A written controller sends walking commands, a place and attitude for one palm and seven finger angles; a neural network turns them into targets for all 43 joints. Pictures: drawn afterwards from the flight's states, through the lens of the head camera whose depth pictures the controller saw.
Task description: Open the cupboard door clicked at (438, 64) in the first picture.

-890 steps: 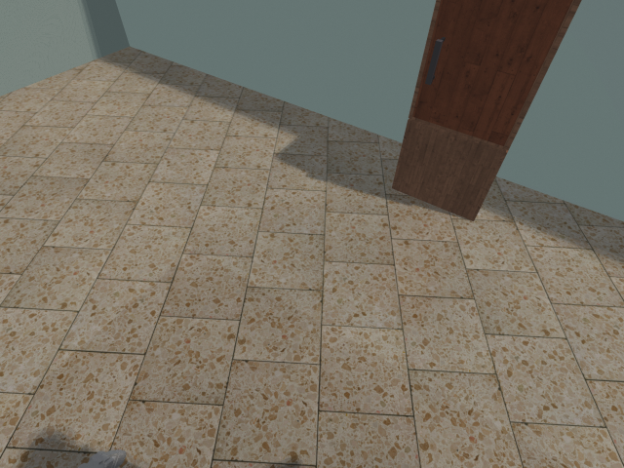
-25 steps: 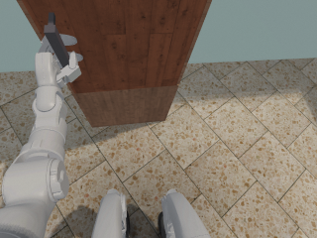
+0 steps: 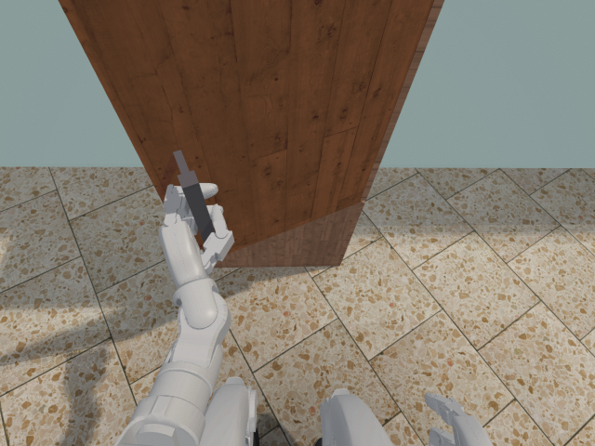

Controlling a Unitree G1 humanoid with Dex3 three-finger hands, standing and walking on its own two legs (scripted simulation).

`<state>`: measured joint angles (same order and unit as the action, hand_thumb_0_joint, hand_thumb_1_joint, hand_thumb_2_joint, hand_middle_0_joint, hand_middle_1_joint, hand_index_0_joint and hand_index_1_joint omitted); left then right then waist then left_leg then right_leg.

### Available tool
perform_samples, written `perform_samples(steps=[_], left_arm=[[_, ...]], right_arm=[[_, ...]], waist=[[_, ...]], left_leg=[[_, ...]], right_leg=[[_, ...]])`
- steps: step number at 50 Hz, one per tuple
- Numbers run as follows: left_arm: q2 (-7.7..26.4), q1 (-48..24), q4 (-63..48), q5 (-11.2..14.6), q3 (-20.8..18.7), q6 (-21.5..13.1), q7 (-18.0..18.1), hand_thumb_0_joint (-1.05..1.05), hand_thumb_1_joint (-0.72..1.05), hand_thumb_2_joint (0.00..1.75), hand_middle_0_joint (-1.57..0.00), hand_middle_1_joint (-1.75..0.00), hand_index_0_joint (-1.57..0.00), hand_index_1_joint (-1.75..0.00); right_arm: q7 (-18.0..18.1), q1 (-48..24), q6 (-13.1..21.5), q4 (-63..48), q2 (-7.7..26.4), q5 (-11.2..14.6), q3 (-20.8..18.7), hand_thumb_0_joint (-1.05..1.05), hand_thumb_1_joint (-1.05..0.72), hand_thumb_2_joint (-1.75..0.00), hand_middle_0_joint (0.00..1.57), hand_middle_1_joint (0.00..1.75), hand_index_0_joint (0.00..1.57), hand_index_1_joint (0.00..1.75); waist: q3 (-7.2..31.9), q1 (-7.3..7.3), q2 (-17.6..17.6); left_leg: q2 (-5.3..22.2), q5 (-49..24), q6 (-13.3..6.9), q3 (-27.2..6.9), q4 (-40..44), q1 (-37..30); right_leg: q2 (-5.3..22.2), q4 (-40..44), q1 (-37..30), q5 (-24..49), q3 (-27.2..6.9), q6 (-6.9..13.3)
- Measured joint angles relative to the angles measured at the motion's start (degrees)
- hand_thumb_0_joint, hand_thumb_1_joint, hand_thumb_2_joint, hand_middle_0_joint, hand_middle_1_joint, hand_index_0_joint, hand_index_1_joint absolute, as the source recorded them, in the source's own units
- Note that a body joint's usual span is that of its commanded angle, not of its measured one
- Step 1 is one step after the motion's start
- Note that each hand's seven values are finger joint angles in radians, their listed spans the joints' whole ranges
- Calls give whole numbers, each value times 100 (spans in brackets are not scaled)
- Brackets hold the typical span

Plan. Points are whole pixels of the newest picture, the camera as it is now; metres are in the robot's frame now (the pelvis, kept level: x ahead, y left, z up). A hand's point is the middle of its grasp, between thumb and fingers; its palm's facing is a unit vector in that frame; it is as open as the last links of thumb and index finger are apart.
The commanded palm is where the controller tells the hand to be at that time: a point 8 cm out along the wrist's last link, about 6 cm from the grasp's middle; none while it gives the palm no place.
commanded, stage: pull the door open along its arc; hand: left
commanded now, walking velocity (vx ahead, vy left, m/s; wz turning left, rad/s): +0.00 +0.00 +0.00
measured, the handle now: (195, 201) +0.43 +0.15 +0.03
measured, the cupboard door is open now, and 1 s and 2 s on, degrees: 23 41 46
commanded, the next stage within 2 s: open thumb and fingers to let go in 0.44 s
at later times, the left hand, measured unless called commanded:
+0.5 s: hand (283, 295) +0.30 +0.02 +0.02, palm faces +0.33 -0.94 -0.05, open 5.8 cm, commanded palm +0.25 +0.06 +0.02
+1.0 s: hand (274, 285) +0.32 +0.03 +0.02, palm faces +0.38 -0.93 -0.05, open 11.2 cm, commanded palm +0.26 +0.06 +0.02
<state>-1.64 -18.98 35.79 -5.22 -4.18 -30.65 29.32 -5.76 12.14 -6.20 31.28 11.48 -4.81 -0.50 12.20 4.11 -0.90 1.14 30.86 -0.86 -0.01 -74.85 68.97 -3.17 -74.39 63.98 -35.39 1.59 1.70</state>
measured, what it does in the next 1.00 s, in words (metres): stands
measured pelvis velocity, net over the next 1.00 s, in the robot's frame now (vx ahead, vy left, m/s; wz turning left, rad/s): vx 0.00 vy -0.04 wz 0.07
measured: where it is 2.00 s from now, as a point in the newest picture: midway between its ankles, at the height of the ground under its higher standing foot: outside the picture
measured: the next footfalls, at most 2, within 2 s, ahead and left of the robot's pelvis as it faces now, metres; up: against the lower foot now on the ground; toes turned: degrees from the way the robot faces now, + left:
none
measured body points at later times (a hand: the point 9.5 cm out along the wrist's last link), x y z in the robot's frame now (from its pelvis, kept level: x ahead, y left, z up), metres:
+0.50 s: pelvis +0.01 -0.04 +0.01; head +0.09 -0.04 +0.45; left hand +0.28 +0.07 +0.02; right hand +0.19 -0.24 -0.10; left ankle +0.03 +0.11 -0.61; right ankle +0.00 -0.11 -0.61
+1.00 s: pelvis +0.00 -0.04 +0.01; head +0.10 -0.05 +0.45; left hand +0.29 +0.08 +0.02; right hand +0.17 -0.25 -0.12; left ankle +0.03 +0.11 -0.61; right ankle +0.00 -0.11 -0.61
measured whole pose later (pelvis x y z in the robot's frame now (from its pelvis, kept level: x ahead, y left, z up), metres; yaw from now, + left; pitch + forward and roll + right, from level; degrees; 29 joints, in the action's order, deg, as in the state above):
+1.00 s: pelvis +0.00 -0.04 +0.01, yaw +4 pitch +23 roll +1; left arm -6.7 -2.0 22.1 -7.3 11.3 -23.6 34.9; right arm -2.0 10.6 3.7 35.6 10.2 -5.7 -0.3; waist 12.4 1.4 -1.4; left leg -0.3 29.2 2.6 -2.9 -71.8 65.3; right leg -2.0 -74.2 60.6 -36.4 4.6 5.1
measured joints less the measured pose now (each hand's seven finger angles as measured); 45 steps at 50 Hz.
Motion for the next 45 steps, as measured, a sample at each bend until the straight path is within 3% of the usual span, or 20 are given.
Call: perform_samples(steps=[5,14,25,36,45], left_arm=[[-245,298,-267,-72,365,184,419,0,73,77,-38,-135,-40,-135],[-583,1222,-730,-192,1011,388,568,1,72,77,-34,-133,-39,-135],[-437,2102,-1439,-284,1821,616,474,1,71,75,-35,-133,-38,-135],[-533,1567,-1263,-242,1414,633,616,1,63,77,-38,-132,-43,-133],[-518,1657,-1357,-182,1491,691,536,1,20,60,-35,-127,-39,-128]], right_arm=[[79,-183,88,98,-115,-46,7,1,-90,-90,20,30,20,30],[218,-156,446,251,-247,-92,79,1,-90,-90,20,30,20,30],[269,-318,915,307,-223,-85,98,1,-90,-90,20,30,20,30],[383,-510,1040,359,-163,-109,68,1,-90,-90,20,30,20,30],[381,-253,977,392,-133,-80,38,1,-90,-90,20,30,20,30]], waist=[[-49,-112,-4],[4,-240,17],[63,-242,16],[30,-297,-11],[0,-299,-55]], left_leg=[[-25,-28,72,-73,35,-119],[-49,-134,208,-170,363,-502],[-93,-137,353,-291,414,-608],[-152,-138,404,-373,215,-312],[-159,-167,372,-317,297,-359]], right_leg=[[18,-9,-122,-21,75,75],[30,227,-484,12,164,212],[61,180,-585,-83,288,351],[113,-92,-298,-167,385,420],[127,-18,-328,-126,327,378]])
